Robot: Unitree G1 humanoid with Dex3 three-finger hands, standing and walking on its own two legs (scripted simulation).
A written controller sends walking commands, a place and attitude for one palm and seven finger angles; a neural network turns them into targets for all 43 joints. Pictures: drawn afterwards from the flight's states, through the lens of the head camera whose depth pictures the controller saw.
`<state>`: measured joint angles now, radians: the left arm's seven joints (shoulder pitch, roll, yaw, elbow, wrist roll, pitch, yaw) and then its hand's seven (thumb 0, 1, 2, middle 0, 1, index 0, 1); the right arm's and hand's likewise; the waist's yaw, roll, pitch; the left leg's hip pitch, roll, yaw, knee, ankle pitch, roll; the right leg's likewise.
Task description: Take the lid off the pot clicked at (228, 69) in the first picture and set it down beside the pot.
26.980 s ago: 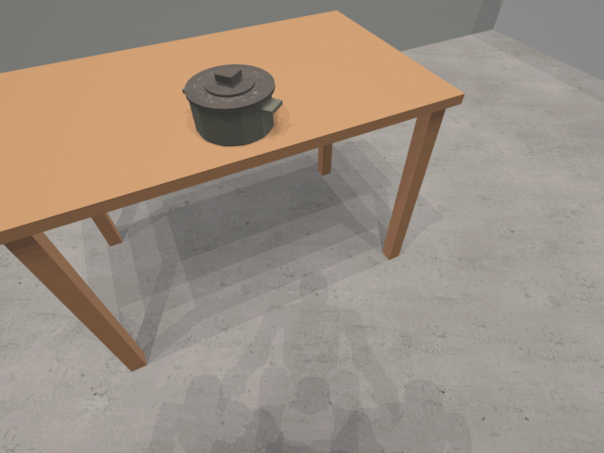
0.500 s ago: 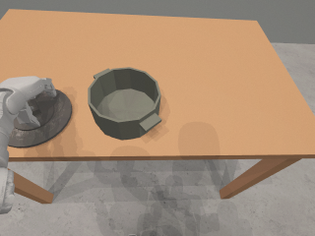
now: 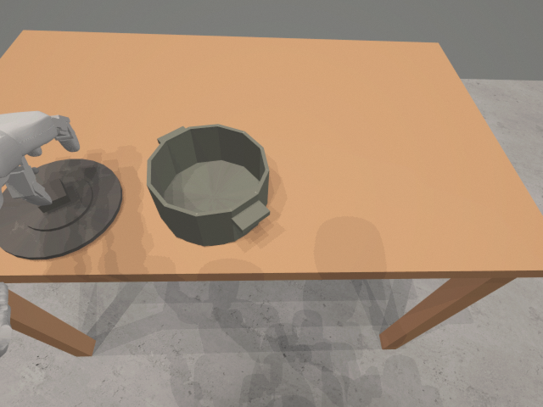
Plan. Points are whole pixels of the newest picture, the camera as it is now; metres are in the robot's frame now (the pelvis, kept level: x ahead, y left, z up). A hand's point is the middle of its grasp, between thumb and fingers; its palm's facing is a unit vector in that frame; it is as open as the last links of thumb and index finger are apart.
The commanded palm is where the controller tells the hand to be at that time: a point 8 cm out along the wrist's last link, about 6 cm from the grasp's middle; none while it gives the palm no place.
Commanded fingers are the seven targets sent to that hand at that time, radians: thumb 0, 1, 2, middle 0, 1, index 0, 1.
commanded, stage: raise the empty hand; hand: left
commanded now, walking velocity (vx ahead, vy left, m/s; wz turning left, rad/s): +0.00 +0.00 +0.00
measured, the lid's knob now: (51, 195) +0.44 +0.36 +0.02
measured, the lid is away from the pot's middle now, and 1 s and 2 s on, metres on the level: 0.26 0.26 0.26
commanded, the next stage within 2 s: draw the hand back to the body in 0.78 s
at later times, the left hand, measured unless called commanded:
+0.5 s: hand (14, 138) +0.43 +0.33 +0.16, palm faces -0.33 -0.09 -0.94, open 11.0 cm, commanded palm +0.43 +0.33 +0.22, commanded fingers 0.00 -0.03 0.68 -0.36 -0.83 -0.36 -0.83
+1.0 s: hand out of the picture +0.42 +0.34 +0.18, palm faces -0.32 -0.07 -0.94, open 11.0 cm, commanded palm +0.41 +0.33 +0.23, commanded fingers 0.00 -0.03 0.68 -0.36 -0.83 -0.36 -0.83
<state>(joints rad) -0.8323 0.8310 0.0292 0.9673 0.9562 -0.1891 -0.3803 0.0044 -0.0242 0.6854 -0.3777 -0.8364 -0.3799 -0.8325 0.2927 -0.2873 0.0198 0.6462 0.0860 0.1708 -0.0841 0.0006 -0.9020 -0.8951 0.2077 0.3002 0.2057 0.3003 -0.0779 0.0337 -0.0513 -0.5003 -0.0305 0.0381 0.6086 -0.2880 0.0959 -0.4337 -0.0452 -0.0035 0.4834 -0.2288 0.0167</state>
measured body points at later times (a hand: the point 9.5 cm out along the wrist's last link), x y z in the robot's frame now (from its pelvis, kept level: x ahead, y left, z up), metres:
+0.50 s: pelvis +0.00 -0.01 +0.01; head +0.06 +0.00 +0.45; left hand +0.44 +0.34 +0.21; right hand +0.08 -0.28 -0.11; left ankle +0.00 +0.05 -0.73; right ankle +0.00 -0.18 -0.73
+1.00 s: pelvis +0.00 -0.01 +0.01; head +0.06 -0.01 +0.45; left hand +0.43 +0.34 +0.23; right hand +0.09 -0.28 -0.11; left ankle +0.00 +0.05 -0.73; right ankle +0.00 -0.18 -0.73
